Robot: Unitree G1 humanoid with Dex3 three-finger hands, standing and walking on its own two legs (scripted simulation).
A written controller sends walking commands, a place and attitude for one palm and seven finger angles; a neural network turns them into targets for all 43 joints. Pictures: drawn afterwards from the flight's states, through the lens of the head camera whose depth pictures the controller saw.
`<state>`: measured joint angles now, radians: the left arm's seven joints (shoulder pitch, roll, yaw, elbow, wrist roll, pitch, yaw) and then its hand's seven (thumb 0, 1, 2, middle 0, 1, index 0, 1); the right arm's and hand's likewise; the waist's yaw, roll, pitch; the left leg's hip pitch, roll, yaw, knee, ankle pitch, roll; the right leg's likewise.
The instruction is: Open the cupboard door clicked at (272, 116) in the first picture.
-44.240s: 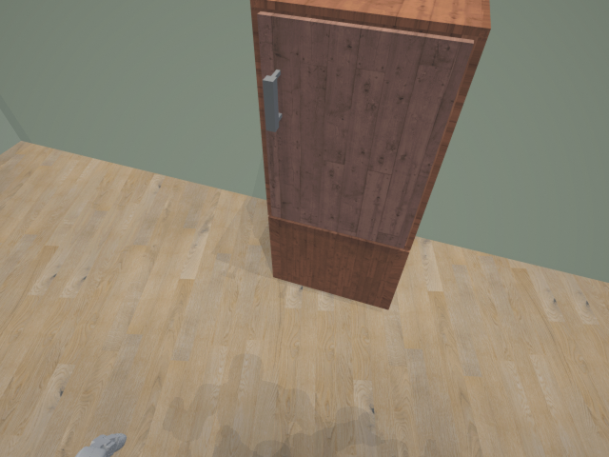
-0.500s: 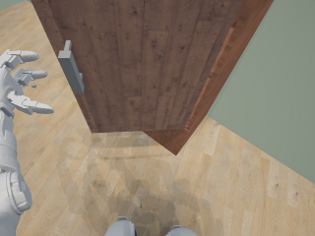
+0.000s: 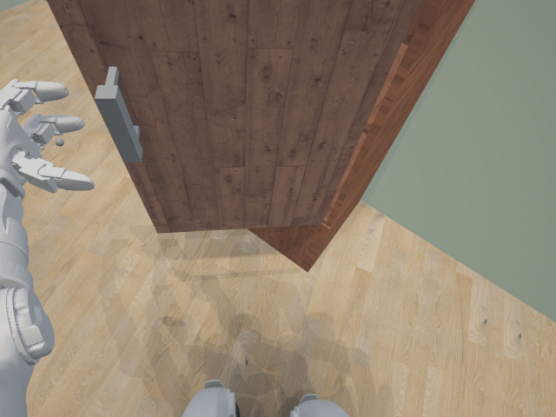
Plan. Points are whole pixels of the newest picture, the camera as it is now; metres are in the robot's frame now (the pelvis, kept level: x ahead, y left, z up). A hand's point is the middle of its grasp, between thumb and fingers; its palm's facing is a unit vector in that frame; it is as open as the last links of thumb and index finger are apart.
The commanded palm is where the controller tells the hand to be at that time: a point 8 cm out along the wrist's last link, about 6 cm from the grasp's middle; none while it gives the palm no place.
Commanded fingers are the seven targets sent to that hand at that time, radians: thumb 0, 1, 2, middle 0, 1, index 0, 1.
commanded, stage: move the hooked fingers beside the handle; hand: left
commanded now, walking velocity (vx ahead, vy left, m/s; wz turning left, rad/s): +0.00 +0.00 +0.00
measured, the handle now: (123, 116) +0.52 +0.20 +0.09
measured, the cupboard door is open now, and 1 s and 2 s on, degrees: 43 43 43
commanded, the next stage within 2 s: slide the fingers in behind the handle in 0.14 s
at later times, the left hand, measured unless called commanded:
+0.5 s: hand (76, 145) +0.46 +0.25 +0.09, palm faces +0.05 -1.00 +0.01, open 14.0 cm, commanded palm +0.44 +0.30 +0.09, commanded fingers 0.00 -0.50 0.30 -0.30 -1.20 -0.30 -1.20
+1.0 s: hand (106, 147) +0.46 +0.21 +0.10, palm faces +0.05 -1.00 +0.00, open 14.0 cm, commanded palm +0.43 +0.26 +0.09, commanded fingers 0.00 -0.50 0.30 -0.30 -1.20 -0.30 -1.20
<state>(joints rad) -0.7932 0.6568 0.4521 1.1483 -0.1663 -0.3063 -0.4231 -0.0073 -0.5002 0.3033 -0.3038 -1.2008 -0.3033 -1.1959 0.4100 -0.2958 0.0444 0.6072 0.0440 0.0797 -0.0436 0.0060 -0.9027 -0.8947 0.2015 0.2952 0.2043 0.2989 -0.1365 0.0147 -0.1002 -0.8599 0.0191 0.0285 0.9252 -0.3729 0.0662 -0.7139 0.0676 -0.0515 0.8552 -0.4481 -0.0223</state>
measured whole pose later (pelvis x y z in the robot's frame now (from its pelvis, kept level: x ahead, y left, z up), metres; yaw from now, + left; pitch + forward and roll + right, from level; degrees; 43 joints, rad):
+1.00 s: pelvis +0.00 -0.01 +0.00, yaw +1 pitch +15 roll -3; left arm -0.73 0.47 0.36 1.02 -0.17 -0.33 -0.28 -0.01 -0.50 0.30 -0.30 -1.20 -0.30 -1.20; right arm 0.39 -0.28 0.03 0.61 0.05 0.08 -0.02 0.01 -0.90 -0.89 0.20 0.30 0.20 0.30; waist -0.12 0.02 -0.10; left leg -0.80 0.02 0.03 0.91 -0.37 0.05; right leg -0.67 0.07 -0.05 0.86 -0.45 -0.03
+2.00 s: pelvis +0.00 -0.02 +0.00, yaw +1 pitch +15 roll -3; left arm -0.76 0.45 0.35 1.06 -0.16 -0.36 -0.23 -0.01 -0.50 0.31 -0.30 -1.20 -0.30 -1.19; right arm 0.36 -0.28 0.03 0.62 0.05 0.07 -0.02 0.01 -0.90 -0.89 0.20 0.29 0.20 0.30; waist -0.12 0.02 -0.10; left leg -0.81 0.02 0.02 0.92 -0.37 0.04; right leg -0.68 0.07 -0.06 0.87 -0.46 -0.05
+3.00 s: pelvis +0.00 -0.02 +0.00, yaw +0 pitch +14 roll -2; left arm -0.60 0.37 0.32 0.90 -0.18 -0.35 -0.17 0.01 0.69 0.77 -0.35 -1.35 -0.34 -1.35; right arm 0.40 -0.27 0.02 0.60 0.05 0.08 0.00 0.01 -0.90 -0.90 0.20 0.29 0.20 0.30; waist -0.11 0.03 -0.11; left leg -0.77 0.03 0.04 0.90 -0.37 0.04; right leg -0.64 0.08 -0.03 0.86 -0.46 -0.05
